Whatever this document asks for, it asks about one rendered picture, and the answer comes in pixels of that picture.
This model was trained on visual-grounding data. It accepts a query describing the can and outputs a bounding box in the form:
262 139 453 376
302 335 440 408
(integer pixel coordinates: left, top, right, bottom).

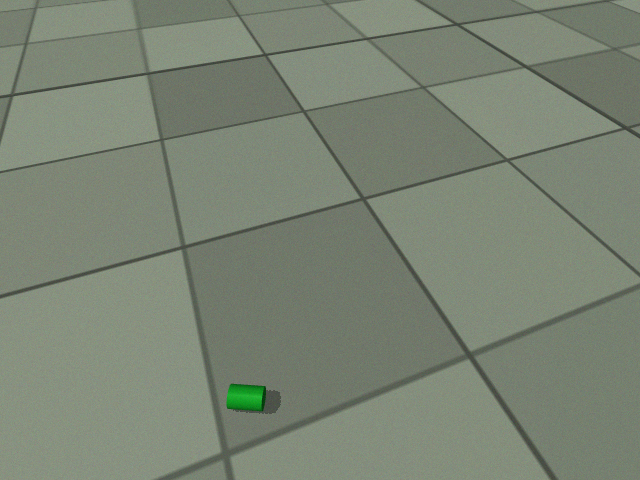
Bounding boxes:
227 384 266 411

